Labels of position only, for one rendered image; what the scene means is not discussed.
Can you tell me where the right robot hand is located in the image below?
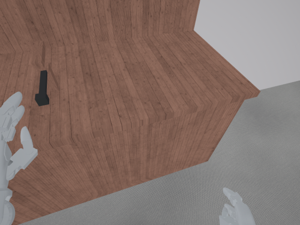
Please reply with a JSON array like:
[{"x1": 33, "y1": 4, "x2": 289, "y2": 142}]
[{"x1": 219, "y1": 187, "x2": 255, "y2": 225}]

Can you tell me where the robot left forearm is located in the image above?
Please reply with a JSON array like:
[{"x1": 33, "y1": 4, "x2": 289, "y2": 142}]
[{"x1": 0, "y1": 188, "x2": 15, "y2": 225}]

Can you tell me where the tap lever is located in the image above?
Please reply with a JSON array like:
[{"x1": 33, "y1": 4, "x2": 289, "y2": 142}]
[{"x1": 35, "y1": 70, "x2": 49, "y2": 106}]

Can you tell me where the counter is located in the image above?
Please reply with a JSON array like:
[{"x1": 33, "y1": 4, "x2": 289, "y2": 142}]
[{"x1": 0, "y1": 0, "x2": 261, "y2": 225}]

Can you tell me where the left robot hand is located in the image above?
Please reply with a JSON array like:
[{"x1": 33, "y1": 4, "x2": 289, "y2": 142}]
[{"x1": 0, "y1": 92, "x2": 38, "y2": 188}]

